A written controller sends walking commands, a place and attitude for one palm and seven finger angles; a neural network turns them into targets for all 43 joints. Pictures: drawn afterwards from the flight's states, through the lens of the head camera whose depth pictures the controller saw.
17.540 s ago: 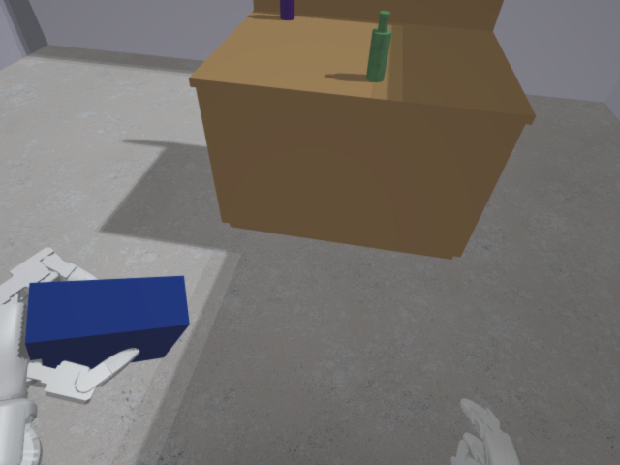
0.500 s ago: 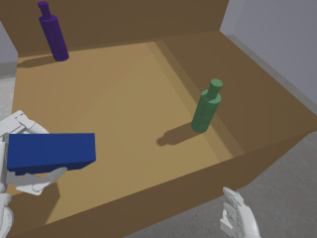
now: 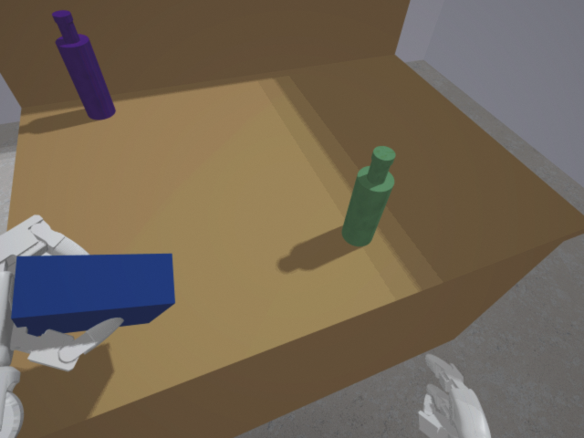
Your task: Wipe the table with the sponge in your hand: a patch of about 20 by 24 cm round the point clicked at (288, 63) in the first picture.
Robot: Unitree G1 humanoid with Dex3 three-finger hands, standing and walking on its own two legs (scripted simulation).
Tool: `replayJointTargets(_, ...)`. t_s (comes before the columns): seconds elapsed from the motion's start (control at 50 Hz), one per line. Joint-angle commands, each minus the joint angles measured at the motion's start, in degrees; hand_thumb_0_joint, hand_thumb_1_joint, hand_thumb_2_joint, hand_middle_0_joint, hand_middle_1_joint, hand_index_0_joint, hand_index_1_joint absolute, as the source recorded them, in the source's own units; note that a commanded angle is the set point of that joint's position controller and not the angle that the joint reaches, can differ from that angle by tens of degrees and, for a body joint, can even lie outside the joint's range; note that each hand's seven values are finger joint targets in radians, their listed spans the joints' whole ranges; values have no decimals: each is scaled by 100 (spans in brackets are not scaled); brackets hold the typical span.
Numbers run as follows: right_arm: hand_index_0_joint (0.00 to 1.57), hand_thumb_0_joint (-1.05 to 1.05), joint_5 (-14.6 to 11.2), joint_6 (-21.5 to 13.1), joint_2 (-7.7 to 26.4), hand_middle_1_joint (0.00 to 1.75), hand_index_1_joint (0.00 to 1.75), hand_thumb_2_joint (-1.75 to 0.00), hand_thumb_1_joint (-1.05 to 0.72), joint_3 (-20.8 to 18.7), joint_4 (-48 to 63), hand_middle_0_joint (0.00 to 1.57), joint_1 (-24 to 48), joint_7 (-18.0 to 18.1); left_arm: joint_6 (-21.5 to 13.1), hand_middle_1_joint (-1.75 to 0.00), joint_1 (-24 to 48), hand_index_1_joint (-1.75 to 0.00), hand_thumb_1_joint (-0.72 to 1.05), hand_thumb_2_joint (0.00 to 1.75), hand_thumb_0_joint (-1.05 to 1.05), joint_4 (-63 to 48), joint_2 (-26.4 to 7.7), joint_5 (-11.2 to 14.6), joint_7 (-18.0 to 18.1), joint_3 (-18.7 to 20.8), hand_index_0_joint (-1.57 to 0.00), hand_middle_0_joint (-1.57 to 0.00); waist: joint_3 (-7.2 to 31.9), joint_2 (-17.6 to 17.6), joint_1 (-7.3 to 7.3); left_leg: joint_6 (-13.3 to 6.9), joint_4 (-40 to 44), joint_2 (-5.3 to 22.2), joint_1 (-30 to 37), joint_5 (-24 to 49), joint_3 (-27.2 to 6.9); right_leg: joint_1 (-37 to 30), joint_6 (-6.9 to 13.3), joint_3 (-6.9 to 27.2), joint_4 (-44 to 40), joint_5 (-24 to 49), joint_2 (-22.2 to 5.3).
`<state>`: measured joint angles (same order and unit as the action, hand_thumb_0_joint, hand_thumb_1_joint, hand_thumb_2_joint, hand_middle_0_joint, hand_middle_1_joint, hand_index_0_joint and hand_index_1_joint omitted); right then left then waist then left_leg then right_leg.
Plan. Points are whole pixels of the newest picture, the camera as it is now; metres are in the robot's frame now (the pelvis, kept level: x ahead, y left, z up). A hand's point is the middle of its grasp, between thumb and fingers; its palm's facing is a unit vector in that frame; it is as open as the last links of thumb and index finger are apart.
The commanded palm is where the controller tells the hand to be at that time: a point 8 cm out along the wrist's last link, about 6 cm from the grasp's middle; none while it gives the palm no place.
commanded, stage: shuffle to correct the standing spot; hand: left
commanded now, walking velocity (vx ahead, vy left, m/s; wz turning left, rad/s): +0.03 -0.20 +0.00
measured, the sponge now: (118, 294) +0.23 +0.21 +0.13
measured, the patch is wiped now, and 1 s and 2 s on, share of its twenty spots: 0.00 0.00 0.00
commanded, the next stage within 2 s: none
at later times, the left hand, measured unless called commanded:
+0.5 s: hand (113, 290) +0.22 +0.21 +0.15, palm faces +0.33 -0.86 -0.39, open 9.4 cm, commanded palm +0.16 +0.24 +0.17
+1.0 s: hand (148, 276) +0.24 +0.18 +0.15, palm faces +0.30 -0.86 -0.42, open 9.4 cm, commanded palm +0.18 +0.22 +0.17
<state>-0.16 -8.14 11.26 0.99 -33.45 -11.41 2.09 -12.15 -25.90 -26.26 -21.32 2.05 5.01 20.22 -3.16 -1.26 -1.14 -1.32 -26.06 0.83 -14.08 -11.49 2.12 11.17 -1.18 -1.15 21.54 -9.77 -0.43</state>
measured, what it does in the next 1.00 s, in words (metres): shifts its weight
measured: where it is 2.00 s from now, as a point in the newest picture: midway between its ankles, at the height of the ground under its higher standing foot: outside the picture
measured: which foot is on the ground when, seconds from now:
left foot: down 0.00-1.00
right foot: down 0.00-1.00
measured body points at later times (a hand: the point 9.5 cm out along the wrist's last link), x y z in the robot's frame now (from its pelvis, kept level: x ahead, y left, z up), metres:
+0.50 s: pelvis +0.00 -0.04 +0.00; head +0.03 -0.02 +0.44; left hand +0.20 +0.25 +0.18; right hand +0.19 -0.26 -0.07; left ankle +0.03 +0.10 -0.74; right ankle +0.02 -0.14 -0.74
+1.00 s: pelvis +0.02 -0.06 -0.01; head +0.05 -0.05 +0.44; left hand +0.22 +0.22 +0.18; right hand +0.19 -0.30 -0.09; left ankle +0.03 +0.10 -0.74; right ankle +0.02 -0.14 -0.74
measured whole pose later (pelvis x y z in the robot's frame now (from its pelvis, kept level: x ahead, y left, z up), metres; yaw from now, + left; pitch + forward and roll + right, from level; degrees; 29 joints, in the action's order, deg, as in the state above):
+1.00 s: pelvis +0.02 -0.06 -0.01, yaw +0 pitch +0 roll -1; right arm -0.8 -4.5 11.2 -0.7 -31.7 -11.8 2.3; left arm -6.9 -27.7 -32.1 -24.0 5.4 4.2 22.3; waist -3.6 -0.9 0.6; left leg 3.9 -32.5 6.1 -16.6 -16.1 -0.3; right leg 14.3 4.2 -3.3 29.3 -15.5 4.7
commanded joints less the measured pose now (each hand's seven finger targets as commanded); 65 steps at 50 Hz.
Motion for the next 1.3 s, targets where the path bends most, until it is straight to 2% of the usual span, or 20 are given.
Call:
replayJointTargets(0.0,20,0,-39,-311,732,30,30,-90,-90,-325,909,20,512,62,-375,-160,480,-160,10,130,0,-1337,-902,103,109,650,-120,-120,930,389,16,76,622,393,271,271,-512,-312,163,270,-181,557,-186)
replayJointTargets(0.04,20,0,-64,-309,727,30,30,-90,-90,-306,903,20,621,50,-337,-160,549,-160,10,130,0,-1330,-1028,98,120,769,-120,-120,828,516,18,78,696,449,230,108,-471,-198,130,232,-161,392,-116)
replayJointTargets(0.06,20,0,-53,-293,687,30,30,-90,-90,-295,913,20,549,45,-346,-160,619,-160,10,130,0,-1296,-750,125,77,512,-120,-120,784,525,38,73,757,483,160,4,-526,-204,133,157,-134,277,-101)
replayJointTargets(0.14,20,0,-76,-299,712,30,30,-90,-90,-330,948,20,608,11,-319,-160,720,-160,10,130,0,-1481,-1027,103,100,739,-120,-120,834,781,17,66,824,621,137,-99,-533,-195,109,115,60,186,-30)
replayJointTargets(0.16,20,0,-57,-280,657,30,30,-90,-90,-318,973,20,553,7,-321,-160,659,-160,10,130,0,-1401,-784,132,66,533,-120,-120,818,799,24,32,820,659,59,-149,-601,-241,119,82,47,177,-44)
replayJointTargets(0.24,20,0,-74,-250,693,30,30,-90,-90,-354,1001,20,549,-38,-253,-160,543,-160,10,130,0,-1463,-1019,150,70,752,-120,-120,858,620,31,53,604,657,150,94,-525,-138,132,128,13,322,-42)
replayJointTargets(0.26,20,0,-59,-230,667,30,30,-90,-90,-360,1023,20,497,-38,-254,-160,555,-160,10,130,0,-1469,-779,178,28,556,-120,-120,886,663,48,40,553,664,160,123,-512,-144,150,121,34,363,-55)
replayJointTargets(0.34,20,0,-72,-199,698,30,30,-90,-90,-388,1050,20,541,-28,-198,-160,464,-160,10,130,0,-1597,-1074,211,31,813,-120,-120,924,705,40,31,390,700,244,265,-475,-15,164,178,39,424,-59)
replayJointTargets(0.36,20,0,-55,-182,670,30,30,-90,-90,-383,1069,20,493,-17,-194,-160,487,-160,10,130,0,-1586,-849,238,1,613,-120,-120,923,746,63,17,362,712,187,197,-481,-39,178,175,68,400,-76)
replayJointTargets(0.44,20,0,-80,-141,700,30,30,-90,-90,-397,1065,20,517,7,-115,-160,446,-160,10,130,0,-1652,-1103,272,21,844,-120,-120,907,588,59,41,235,663,201,106,-412,87,215,279,29,346,-81)
replayJointTargets(0.46,20,0,-63,-129,688,30,30,-90,-90,-399,1080,20,480,22,-106,-160,432,-160,10,130,0,-1576,-902,290,-2,670,-120,-120,881,636,78,23,191,655,163,50,-409,102,226,294,37,312,-98)
replayJointTargets(0.54,20,0,-98,-99,699,30,30,-90,-90,-416,1081,20,492,43,-24,-160,317,-160,10,130,0,-1686,-1106,336,24,842,-120,-120,903,391,79,48,-75,565,257,-27,-291,296,295,466,-61,227,-172)
replayJointTargets(0.62,20,0,-76,-52,710,30,30,-90,-90,-456,1087,20,378,81,64,-160,298,-160,10,130,0,-1593,-1064,374,23,818,-120,-120,920,38,104,61,-491,414,209,-205,-194,433,425,741,-196,-27,-400)
replayJointTargets(0.68,20,0,-80,-25,707,30,30,-90,-90,-440,1085,20,408,97,106,-160,239,-160,10,130,0,-1741,-1076,389,63,815,-120,-120,844,168,133,41,-571,399,255,-185,-180,599,489,779,-213,-176,-431)
replayJointTargets(0.72,20,0,-84,-17,721,30,30,-90,-90,-444,1066,20,387,103,108,-160,278,-160,10,130,0,-1776,-1117,396,81,867,-120,-120,898,107,139,48,-584,414,254,31,-203,501,518,741,-127,18,-450)
replayJointTargets(0.84,20,0,-93,11,724,30,30,-90,-90,-421,1045,20,508,93,108,-160,65,-160,10,130,0,-1862,-1253,378,87,989,-120,-120,959,536,113,-15,-322,698,296,872,-367,165,335,370,267,820,-199)
replayJointTargets(0.92,20,0,-85,53,755,30,30,-90,-90,-488,1080,20,363,69,116,-160,50,-160,10,130,0,-1820,-1171,384,30,933,-120,-120,1104,407,121,24,-548,704,243,1179,-318,-128,360,388,324,1309,-283)
replayJointTargets(1.04,20,0,-97,85,724,30,30,-90,-90,-447,1067,20,462,38,120,-160,-80,-160,10,130,0,-1928,-1280,421,32,1025,-120,-120,1032,476,135,34,-448,707,326,1034,-334,28,369,370,294,1194,-267)
replayJointTargets(1.22,20,0,-65,122,728,30,30,-90,-90,-463,1100,20,398,51,137,-160,195,-160,10,130,0,-1881,-1139,405,23,868,-120,-120,922,352,147,36,-412,648,193,460,-379,90,375,488,151,803,-347)
replayJointTargets(1.28,20,0,-60,107,723,30,30,-90,-90,-448,1110,20,457,47,125,-160,195,-160,10,130,0,-1971,-1129,390,36,840,-120,-120,910,621,136,-9,-202,782,197,532,-513,89,316,367,229,707,-243)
